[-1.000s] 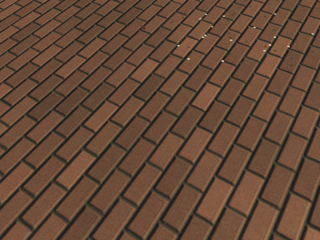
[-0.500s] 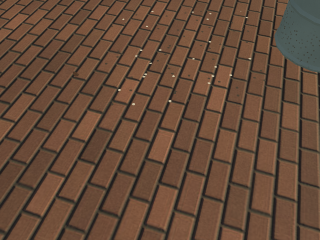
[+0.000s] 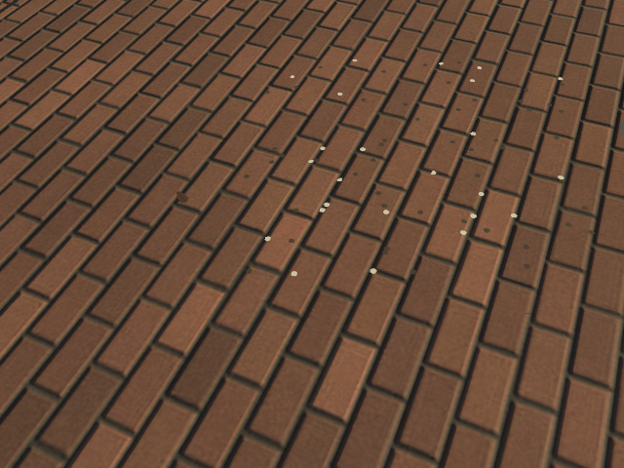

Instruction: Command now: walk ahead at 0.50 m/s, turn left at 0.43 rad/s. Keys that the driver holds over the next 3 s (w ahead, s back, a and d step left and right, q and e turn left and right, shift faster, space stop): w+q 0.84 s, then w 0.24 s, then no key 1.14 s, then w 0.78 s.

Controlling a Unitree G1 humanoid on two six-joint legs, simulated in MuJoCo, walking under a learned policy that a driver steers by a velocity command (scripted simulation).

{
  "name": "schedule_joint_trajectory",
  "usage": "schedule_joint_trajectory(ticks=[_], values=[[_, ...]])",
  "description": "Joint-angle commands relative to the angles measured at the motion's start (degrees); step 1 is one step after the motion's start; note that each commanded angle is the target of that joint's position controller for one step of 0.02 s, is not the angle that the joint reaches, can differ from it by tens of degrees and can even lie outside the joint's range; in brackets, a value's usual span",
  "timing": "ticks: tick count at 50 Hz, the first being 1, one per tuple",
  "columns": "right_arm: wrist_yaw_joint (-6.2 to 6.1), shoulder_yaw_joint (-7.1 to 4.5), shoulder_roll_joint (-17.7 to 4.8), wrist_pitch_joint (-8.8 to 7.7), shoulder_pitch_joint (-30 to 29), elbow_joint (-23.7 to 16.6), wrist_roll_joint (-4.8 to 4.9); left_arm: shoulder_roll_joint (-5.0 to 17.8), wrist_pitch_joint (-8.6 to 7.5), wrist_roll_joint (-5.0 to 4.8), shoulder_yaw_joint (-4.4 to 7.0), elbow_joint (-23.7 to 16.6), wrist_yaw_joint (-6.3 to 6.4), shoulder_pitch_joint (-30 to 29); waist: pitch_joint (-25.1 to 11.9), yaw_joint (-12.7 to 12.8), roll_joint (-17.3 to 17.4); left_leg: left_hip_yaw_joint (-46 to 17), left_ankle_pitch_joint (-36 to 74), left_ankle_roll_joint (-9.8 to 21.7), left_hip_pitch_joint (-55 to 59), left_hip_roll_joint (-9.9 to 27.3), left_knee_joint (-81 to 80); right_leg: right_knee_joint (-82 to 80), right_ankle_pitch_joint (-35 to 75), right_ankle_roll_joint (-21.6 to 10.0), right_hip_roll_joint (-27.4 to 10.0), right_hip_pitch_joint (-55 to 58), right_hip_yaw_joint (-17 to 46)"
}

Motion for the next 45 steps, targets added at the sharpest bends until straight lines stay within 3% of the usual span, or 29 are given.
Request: schedule_joint_trajectory(ticks=[1, 5, 8, 13, 15, 16, 17, 18, 19, 20, 21, 22, 23, 24, 25, 28, 31, 33, 35, 38, 40, 41, 42, 43, 44, 45], values=[[0.03, -0.92, -1.9, 0.89, 0.8, -4.2, -0.09, 6.3, -1.7, 0.2, 1.96, -1.7, 0.32, -1.1, -0.9, -0.6, -8.1, -3.3, 5.5, -0.8, -8.9, 4.3, -0.2, -15.4, 8.1, -9.1, -15.9, 6.6, 11.7], [0.79, -0.67, -1.0, 1.07, -4.1, -6.3, -0.53, 8.2, -1.54, 0.39, 2.7, 0.4, 1.2, 0.3, 0.9, 0.2, -5.9, -3.1, 15.6, -1.5, -11.4, 4.0, -11.0, -16.6, 12.2, -8.7, -15.3, 8.3, 3.9], [1.97, -0.04, -0.2, 0.7, -10.2, -8.4, -0.71, 9.9, -0.98, -0.02, 3.17, 1.4, 1.69, 1.9, 2.6, 2.5, -4.9, 0.4, 21.3, -0.7, -9.8, 3.2, -20.1, -16.9, 12.8, -7.7, -15.0, 9.6, -1.0], [3.4, 0.04, -0.9, 0.78, -17.0, -12.6, -0.65, 12.1, 0.88, -1.48, 4.06, 3.8, 1.86, 5.6, 4.5, 4.2, -5.0, 4.3, 15.4, 2.3, -11.0, 1.5, -27.6, -12.7, 19.0, -6.2, -17.5, 18.7, -4.6], [3.65, -0.8, -2.5, 1.0, -15.2, -13.3, -0.69, 13.7, 1.7, -1.93, 4.48, 3.7, 2.09, 4.8, 1.8, 2.1, -6.9, 7.6, 9.6, 4.5, -5.3, -1.8, -28.2, -5.9, 36.8, -4.9, -17.6, 20.7, -6.3], [3.55, -1.71, -4.0, 1.18, -11.1, -12.7, -0.59, 14.5, 2.21, -2.17, 4.65, 3.6, 2.25, 4.3, -1.1, -0.6, -7.8, 9.3, 7.0, 5.8, 0.7, -4.3, -28.3, 0.9, 46.1, -4.1, -17.1, 20.7, -7.2], [3.15, -3.29, -6.5, 1.28, -2.9, -10.8, -0.38, 14.5, 2.65, -2.47, 4.49, 3.3, 2.38, 3.3, -5.4, -5.4, -7.1, 10.3, 9.2, 7.7, 12.2, -7.1, -31.7, 12.0, 48.7, -2.5, -15.2, 17.4, -8.9], [2.07, -5.48, -11.0, 1.82, 7.0, -8.2, -0.29, 12.9, 2.4, -1.61, 3.74, 2.7, 2.64, 4.0, -10.7, -9.7, -3.5, 3.9, 11.4, 10.4, 29.9, -5.2, -33.2, 28.0, 36.4, 0.2, -13.0, 5.2, -9.1], [1.37, -6.58, -18.2, 1.66, 6.1, -8.1, 0.23, 3.9, 1.01, 1.06, 0.93, -0.6, 1.87, 9.3, -14.2, -2.7, 13.1, -27.6, 5.7, 20.8, 49.4, 10.3, -36.9, 49.3, -18.4, 4.3, -1.9, -22.2, -5.9], [1.68, -5.2, -14.6, 0.68, 7.9, -10.5, -0.46, 6.9, -1.45, -0.9, 0.84, -1.4, 1.11, 4.7, -23.8, -6.2, 7.0, -46.1, -3.9, 24.8, 53.6, 15.7, -47.0, 56.9, -25.4, 3.8, 1.2, -29.1, 9.0], [1.96, -4.12, -10.9, -0.18, 6.3, -9.9, -1.01, 10.3, -2.64, -3.33, 1.75, -3.2, 0.63, -1.8, -15.7, -7.5, 3.1, -38.4, -0.9, 21.2, 49.1, 14.3, -49.1, 56.6, -19.9, 2.3, -1.7, -34.2, 10.4], [1.9, -3.61, -9.2, -0.66, 3.2, -10.0, -0.77, 9.5, -3.27, -2.93, 1.39, -3.5, 0.86, -2.8, -10.3, -5.2, 0.2, -31.4, 3.1, 19.2, 40.9, 12.0, -48.8, 51.9, -14.8, 1.3, -4.1, -33.2, 10.1], [1.75, -2.91, -6.9, -0.72, -1.2, -10.8, -0.75, 9.7, -3.28, -1.27, 1.62, -2.7, 1.33, -2.5, -6.6, -2.5, -1.9, -25.5, 9.3, 17.5, 32.3, 9.7, -49.0, 46.7, -11.7, 1.6, -6.1, -29.2, 10.1], [1.47, -2.32, -5.4, -0.78, -3.9, -11.9, -1.49, 10.4, -2.71, -0.46, 2.11, -2.3, 1.42, -1.2, -5.3, -0.3, -0.8, -21.7, 15.0, 16.9, 26.1, 8.0, -50.0, 43.6, -9.5, 1.9, -7.3, -24.4, 10.6], [1.28, -2.21, -5.2, -0.77, -4.9, -12.6, -1.82, 10.4, -1.94, -0.18, 2.28, -2.2, 1.33, -0.4, -4.7, 0.9, -0.5, -20.3, 17.6, 16.9, 22.6, 7.1, -51.2, 41.6, -8.5, 2.4, -7.5, -21.8, 10.5], [0.31, -2.75, -7.1, -1.08, -3.6, -12.1, -1.35, 7.8, -0.5, 0.45, 1.66, -3.1, 1.44, -2.1, -2.9, 1.3, -1.2, -14.9, 24.7, 16.9, 16.5, 5.1, -52.7, 33.2, -3.6, 4.9, -6.5, -20.4, 8.6], [-0.58, -3.09, -8.0, -0.75, -1.2, -11.3, -0.84, 5.8, -0.46, 0.4, 0.7, -4.8, 1.13, -8.8, -1.2, -1.2, 0.2, -11.0, 21.4, 13.9, 14.0, 1.7, -52.2, 19.4, 8.8, 6.0, -4.1, -18.4, 8.0], [-0.85, -3.16, -8.2, -0.38, 0.7, -10.7, -0.66, 5.3, -0.78, -0.13, 0.34, -5.8, 0.57, -12.8, -0.8, -3.0, 1.3, -11.0, 17.4, 12.4, 13.2, 0.8, -51.6, 12.1, 14.6, 6.0, -2.0, -15.3, 7.6], [-0.91, -3.25, -8.3, -0.1, 2.9, -9.8, -0.4, 6.1, -1.13, -0.79, 0.48, -6.8, 0.07, -15.4, -0.6, -4.0, 1.9, -13.5, 14.6, 11.9, 14.7, 1.9, -50.2, 8.6, 15.8, 5.6, -1.0, -13.9, 8.3], [-1.18, -3.17, -7.6, 0.41, 4.1, -9.4, -0.29, 8.2, -1.84, -1.02, 1.29, -7.3, -0.56, -15.6, -0.9, -3.4, 3.0, -18.8, 12.8, 10.9, 20.1, 3.9, -45.3, 4.7, 11.1, 4.0, -0.6, -12.9, 10.0], [-1.27, -3.2, -7.4, 0.78, 3.0, -9.7, -0.44, 9.3, -2.39, -1.12, 2.03, -6.4, -0.53, -11.5, -1.8, -0.8, 4.9, -21.0, 15.0, 9.7, 21.2, 4.0, -41.3, 2.9, 6.8, 2.1, -0.2, -7.6, 9.2], [-1.17, -2.65, -5.9, 0.79, 2.3, -10.2, -0.61, 10.6, -2.66, -0.75, 2.87, -5.1, -0.19, -6.3, -4.6, 1.9, 4.7, -19.7, 17.9, 8.1, 19.9, 1.4, -36.1, 1.1, 7.1, 0.4, -0.8, 0.5, 8.7], [-0.92, -1.41, -2.7, 0.59, 1.9, -11.3, -1.25, 13.3, -2.89, 0.34, 3.73, -4.4, 0.28, 1.7, -11.9, 5.6, 0.7, -15.8, 14.0, 5.9, 14.2, -1.8, -22.2, 2.7, 5.1, -3.2, -8.7, 14.5, 15.7], [-0.98, -0.17, 1.3, -0.02, 9.8, -12.6, -0.21, 18.3, -2.23, 1.25, 4.92, -2.5, 0.34, 8.6, -20.3, 3.3, -16.1, -7.6, -8.5, 1.4, -5.5, -10.2, -2.3, -0.7, -5.1, -12.7, -22.0, 34.9, 40.4], [-1.12, -0.53, -3.0, -0.32, 11.3, -11.6, 0.61, 14.6, -1.88, -0.47, 4.26, -1.5, -0.25, 9.7, -19.4, 3.8, -18.6, -8.1, -15.0, 0.5, -14.9, -7.2, 7.0, -5.6, -19.7, -14.5, -24.7, 35.6, 52.7], [-1.09, -1.51, -6.8, -0.17, 6.0, -11.2, 0.52, 10.3, -1.57, -0.81, 3.05, -2.0, -0.17, 7.1, -11.2, 5.3, -12.1, -8.4, -9.8, 0.2, -17.2, -4.8, 9.8, -7.0, -22.0, -11.9, -21.8, 28.8, 44.8]])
